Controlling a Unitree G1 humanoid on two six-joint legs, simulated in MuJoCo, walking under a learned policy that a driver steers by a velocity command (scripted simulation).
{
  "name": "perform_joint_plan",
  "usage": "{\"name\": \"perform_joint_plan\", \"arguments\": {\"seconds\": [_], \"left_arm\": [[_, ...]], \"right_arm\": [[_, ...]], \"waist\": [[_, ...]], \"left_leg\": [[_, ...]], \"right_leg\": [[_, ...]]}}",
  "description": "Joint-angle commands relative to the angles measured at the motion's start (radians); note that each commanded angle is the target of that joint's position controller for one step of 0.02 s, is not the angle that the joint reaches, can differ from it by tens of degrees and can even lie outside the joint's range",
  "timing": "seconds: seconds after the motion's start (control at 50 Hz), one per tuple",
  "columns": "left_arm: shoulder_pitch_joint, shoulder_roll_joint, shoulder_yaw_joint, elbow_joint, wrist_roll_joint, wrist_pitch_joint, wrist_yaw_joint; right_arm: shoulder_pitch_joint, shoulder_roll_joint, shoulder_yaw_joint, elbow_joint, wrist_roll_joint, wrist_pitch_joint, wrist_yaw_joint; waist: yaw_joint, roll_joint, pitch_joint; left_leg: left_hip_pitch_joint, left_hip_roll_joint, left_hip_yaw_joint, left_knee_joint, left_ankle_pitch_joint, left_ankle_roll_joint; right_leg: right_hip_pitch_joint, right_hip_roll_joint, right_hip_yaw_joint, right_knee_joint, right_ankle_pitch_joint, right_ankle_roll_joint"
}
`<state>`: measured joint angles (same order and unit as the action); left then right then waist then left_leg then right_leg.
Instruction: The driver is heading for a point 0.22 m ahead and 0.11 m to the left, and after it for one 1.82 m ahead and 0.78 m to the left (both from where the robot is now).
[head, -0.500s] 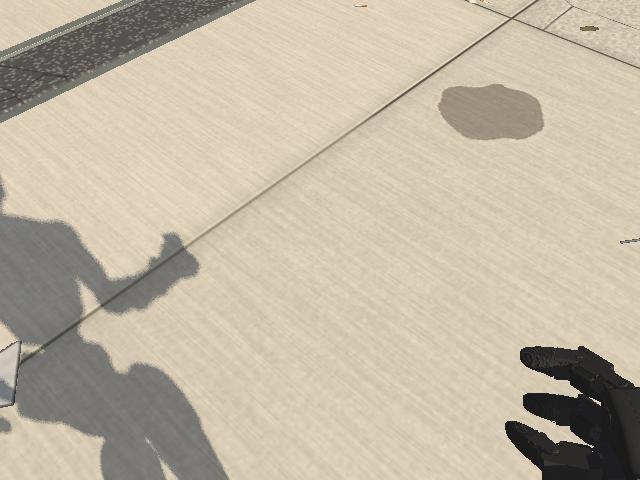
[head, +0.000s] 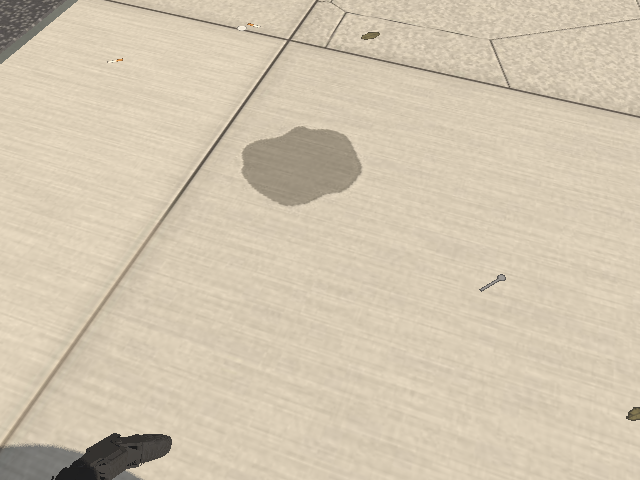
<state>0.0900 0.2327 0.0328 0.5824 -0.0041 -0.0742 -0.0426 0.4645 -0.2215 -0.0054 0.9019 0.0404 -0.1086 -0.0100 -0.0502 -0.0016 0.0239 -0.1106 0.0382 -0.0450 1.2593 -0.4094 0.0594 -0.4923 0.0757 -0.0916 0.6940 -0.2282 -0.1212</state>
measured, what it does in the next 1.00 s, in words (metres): walks ahead, turning left: left foot, then right foot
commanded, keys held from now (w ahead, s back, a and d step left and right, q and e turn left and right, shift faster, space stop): w+q+shift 0.62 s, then q+shift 0.14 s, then shift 0.24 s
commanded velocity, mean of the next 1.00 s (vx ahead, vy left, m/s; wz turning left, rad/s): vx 0.81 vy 0.00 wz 0.67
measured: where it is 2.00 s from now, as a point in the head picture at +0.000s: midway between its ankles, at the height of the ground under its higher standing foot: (180, 243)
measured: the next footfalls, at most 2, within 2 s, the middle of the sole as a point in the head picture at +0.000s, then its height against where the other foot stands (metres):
left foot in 0.38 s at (229, 438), level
right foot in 0.78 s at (224, 267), level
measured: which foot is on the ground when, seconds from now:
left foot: up 0.00-0.36, down 0.38-0.78, up 0.80-1.00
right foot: down 0.00-0.38, up 0.40-0.76, down 0.78-1.00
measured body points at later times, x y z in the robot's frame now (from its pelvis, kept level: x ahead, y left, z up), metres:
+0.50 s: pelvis +0.47 +0.11 +0.00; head +0.49 +0.12 +0.45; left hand +0.56 +0.40 -0.08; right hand +0.62 -0.13 -0.12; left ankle +0.53 +0.16 -0.71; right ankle +0.38 -0.09 -0.57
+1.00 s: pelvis +0.83 +0.20 +0.02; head +0.86 +0.24 +0.47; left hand +0.74 +0.48 -0.09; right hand +1.16 +0.14 -0.06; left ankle +0.73 +0.28 -0.63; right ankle +0.98 +0.18 -0.71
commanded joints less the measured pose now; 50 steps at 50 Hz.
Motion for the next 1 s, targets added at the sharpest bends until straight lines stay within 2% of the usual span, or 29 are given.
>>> {"name": "perform_joint_plan", "arguments": {"seconds": [0.02, 0.06, 0.1, 0.18, 0.24, 0.3, 0.34, 0.36, 0.38, 0.4, 0.42, 0.44, 0.46, 0.48, 0.5, 0.54, 0.58, 0.64, 0.72, 0.76, 0.78, 0.8, 0.82, 0.84, 0.86, 0.88, 0.9, 0.94, 1.0], "left_arm": [[0.270, 0.115, 0.059, 0.062, 0.017, -0.032, 0.009], [0.183, 0.023, 0.037, 0.080, 0.037, -0.051, -0.003], [0.152, 0.014, 0.039, 0.104, 0.008, -0.059, -0.008], [0.136, 0.075, 0.049, 0.127, 0.027, -0.070, 0.022], [0.209, 0.119, 0.054, 0.155, 0.016, -0.076, 0.046], [0.251, 0.207, 0.070, 0.169, 0.019, -0.054, 0.066], [0.201, 0.275, 0.089, 0.147, 0.019, -0.017, 0.078], [0.130, 0.288, 0.092, 0.124, 0.015, -0.011, 0.072], [0.056, 0.259, 0.085, 0.111, -0.006, -0.023, 0.059], [0.150, 0.008, 0.019, 0.055, 0.013, -0.067, 0.032], [0.254, 0.028, -0.007, 0.000, -0.026, -0.107, 0.016], [0.101, 0.134, 0.012, -0.015, -0.042, -0.123, 0.016], [0.039, 0.129, 0.015, -0.049, -0.050, -0.126, 0.023], [0.032, 0.114, 0.011, -0.036, -0.019, -0.118, 0.033], [0.061, 0.106, 0.014, -0.031, 0.001, -0.107, 0.036], [0.076, 0.128, 0.026, -0.023, 0.010, -0.080, 0.047], [-0.026, 0.116, 0.019, -0.061, 0.025, -0.068, 0.057], [-0.197, 0.045, 0.002, -0.118, 0.031, -0.066, 0.050], [-0.218, 0.111, 0.048, -0.144, -0.002, -0.076, 0.042], [-0.114, 0.149, 0.074, -0.123, -0.004, -0.086, 0.049], [0.091, 0.171, 0.081, -0.076, 0.010, -0.088, 0.049], [0.239, 0.216, 0.072, -0.042, 0.026, -0.080, 0.048], [0.272, 0.255, 0.075, -0.012, 0.043, -0.073, 0.025], [0.155, 0.204, 0.075, -0.069, 0.041, -0.056, 0.032], [0.080, 0.117, 0.048, -0.082, 0.039, -0.034, 0.045], [0.045, 0.101, 0.031, -0.069, 0.038, -0.014, 0.051], [0.035, 0.114, 0.028, -0.049, 0.032, -0.007, 0.052], [0.050, 0.125, 0.032, 0.004, 0.030, -0.010, 0.047], [0.026, 0.165, 0.045, 0.050, 0.021, -0.001, 0.043]], "right_arm": [[-0.185, -0.123, -0.030, -0.172, 0.031, -0.044, -0.002], [-0.091, -0.094, -0.040, -0.145, 0.021, 0.010, 0.008], [-0.083, -0.063, -0.039, -0.142, 0.019, 0.049, 0.012], [-0.256, -0.060, -0.029, -0.208, -0.009, 0.048, 0.017], [-0.372, -0.062, -0.024, -0.232, -0.017, 0.029, 0.049], [-0.401, -0.121, -0.048, -0.269, 0.001, 0.020, 0.079], [-0.216, -0.203, -0.087, -0.252, 0.019, 0.042, 0.078], [0.023, -0.278, -0.124, -0.196, 0.013, 0.067, 0.068], [0.213, -0.323, -0.148, -0.145, 0.008, 0.092, 0.048], [0.138, -0.348, -0.142, -0.145, -0.022, 0.092, 0.048], [0.046, -0.282, -0.112, -0.207, -0.056, 0.059, 0.053], [0.059, -0.210, -0.108, -0.230, -0.046, 0.044, 0.051], [0.015, -0.197, -0.101, -0.223, -0.044, 0.024, 0.058], [-0.055, -0.172, -0.093, -0.237, -0.036, 0.010, 0.065], [-0.120, -0.187, -0.097, -0.259, -0.039, 0.005, 0.057], [-0.160, -0.174, -0.092, -0.272, -0.023, 0.007, 0.044], [-0.145, -0.155, -0.084, -0.265, -0.007, 0.007, 0.021], [-0.136, -0.174, -0.093, -0.245, -0.003, 0.032, -0.007], [-0.041, -0.176, -0.111, -0.195, 0.007, 0.073, -0.021], [-0.100, -0.174, -0.117, -0.218, 0.007, 0.080, -0.030], [-0.146, -0.149, -0.108, -0.246, -0.013, 0.079, -0.029], [-0.102, -0.012, -0.063, -0.287, -0.058, 0.083, -0.024], [0.134, -0.088, -0.057, -0.309, -0.004, 0.079, -0.003], [0.088, -0.174, -0.068, -0.278, -0.003, 0.097, 0.000], [-0.083, -0.205, -0.075, -0.311, -0.007, 0.111, 0.002], [-0.161, -0.195, -0.075, -0.323, -0.019, 0.121, -0.004], [-0.195, -0.185, -0.075, -0.340, -0.029, 0.123, -0.007], [-0.204, -0.120, -0.053, -0.350, -0.026, 0.117, -0.002], [-0.208, -0.086, -0.033, -0.330, -0.037, 0.104, -0.008]], "waist": [[0.134, 0.098, -0.087], [0.026, -0.001, -0.024], [-0.004, -0.021, 0.024], [0.020, -0.019, 0.114], [0.074, 0.043, 0.114], [0.048, -0.043, 0.048], [-0.083, -0.156, -0.065], [-0.206, -0.174, -0.165], [-0.309, -0.083, -0.194], [-0.109, 0.409, -0.153], [-0.027, 0.375, -0.392], [-0.094, 0.168, -0.289], [-0.028, -0.015, -0.135], [0.026, -0.119, -0.078], [0.074, -0.109, -0.039], [0.104, -0.077, 0.006], [0.077, -0.061, 0.061], [0.003, 0.021, 0.085], [-0.038, 0.102, -0.013], [0.050, 0.117, -0.100], [0.147, 0.133, -0.247], [0.131, -0.102, -0.410], [0.037, -0.449, -0.618], [0.076, -0.297, -0.602], [0.105, -0.188, -0.438], [0.083, -0.068, -0.321], [0.061, -0.040, -0.221], [0.032, -0.058, -0.146], [0.019, -0.072, -0.212]], "left_leg": [[-0.686, 0.073, -0.113, 0.173, 0.096, 0.021], [-0.580, 0.130, -0.118, 0.135, 0.171, 0.004], [-0.587, 0.165, -0.114, 0.092, 0.161, -0.016], [-0.645, 0.137, -0.042, -0.144, 0.437, -0.044], [-0.551, 0.079, 0.075, -0.404, 0.661, -0.003], [-0.466, -0.038, 0.195, -0.538, 0.606, 0.052], [-0.283, -0.111, 0.234, -0.501, 0.410, 0.096], [-0.019, -0.113, 0.189, -0.489, 0.362, 0.137], [0.254, -0.072, 0.083, -0.593, 0.414, 0.175], [0.473, 0.028, -0.241, -0.585, 0.424, 0.298], [0.582, 0.200, -0.791, -0.863, -0.180, 0.450], [0.475, 0.185, -0.834, -1.010, -0.303, 0.364], [0.294, 0.173, -0.797, -1.043, -0.265, 0.323], [0.134, 0.143, -0.729, -1.029, -0.166, 0.307], [-0.009, 0.098, -0.661, -1.019, -0.067, 0.314], [-0.134, 0.031, -0.519, -1.036, 0.085, 0.299], [-0.256, -0.018, -0.406, -1.049, 0.224, 0.280], [-0.392, -0.118, -0.289, -1.001, 0.328, 0.198], [-0.210, -0.128, -0.392, -0.806, 0.404, 0.097], [-0.129, -0.146, -0.381, -0.581, 0.564, 0.020], [-0.163, -0.156, -0.324, -0.338, 0.535, -0.026], [-0.354, -0.213, -0.207, -0.014, -0.260, -0.064], [-0.565, -0.213, -0.218, 0.330, -0.366, -0.098], [-0.606, -0.104, -0.213, 0.397, -0.219, -0.125], [-0.640, -0.077, -0.143, 0.348, -0.139, -0.137], [-0.613, -0.057, -0.095, 0.311, -0.098, -0.147], [-0.588, -0.044, -0.087, 0.243, -0.090, -0.142], [-0.515, -0.014, -0.069, 0.030, -0.128, -0.120], [-0.369, -0.017, -0.022, -0.246, -0.022, -0.116]], "right_leg": [[0.612, -0.359, 0.572, -0.426, -0.061, -0.182], [0.384, -0.312, 0.379, -0.458, 0.053, -0.136], [0.270, -0.301, 0.238, -0.508, 0.126, -0.092], [0.186, -0.216, -0.016, -0.574, 0.296, -0.027], [0.267, -0.201, -0.111, -0.595, 0.379, 0.029], [0.517, -0.244, -0.131, -0.473, 0.938, 0.089], [0.603, -0.289, -0.128, -0.187, 1.387, 0.100], [0.525, -0.294, -0.107, 0.074, 1.435, 0.089], [0.326, -0.193, -0.117, 0.490, 1.052, 0.108], [-0.152, 0.042, -0.007, 0.978, -0.316, 0.157], [-0.336, 0.031, 0.251, 1.065, -0.330, 0.101], [-0.330, -0.018, 0.265, 0.951, -0.228, 0.047], [-0.340, -0.048, 0.250, 0.829, -0.168, 0.038], [-0.271, -0.087, 0.257, 0.734, -0.132, 0.043], [-0.203, -0.105, 0.269, 0.680, -0.111, 0.065], [-0.153, -0.137, 0.255, 0.550, -0.100, 0.109], [-0.112, -0.145, 0.205, 0.341, -0.044, 0.150], [0.063, -0.066, 0.124, -0.018, 0.256, 0.186], [0.190, 0.031, 0.153, -0.252, 0.375, 0.186], [0.321, 0.018, 0.153, -0.335, 0.450, 0.155], [0.551, -0.078, 0.186, -0.260, 0.555, 0.112], [0.839, -0.356, 0.428, -0.093, 1.008, 0.054], [1.042, -0.643, 0.950, -0.142, 0.802, -0.221], [0.963, -0.562, 0.943, -0.224, 0.396, -0.224], [0.817, -0.456, 0.714, -0.249, 0.341, -0.169], [0.644, -0.392, 0.593, -0.266, 0.415, -0.127], [0.498, -0.353, 0.514, -0.276, 0.541, -0.119], [0.352, -0.293, 0.390, -0.316, 0.683, -0.100], [0.289, -0.303, 0.305, -0.342, 0.834, -0.134]]}}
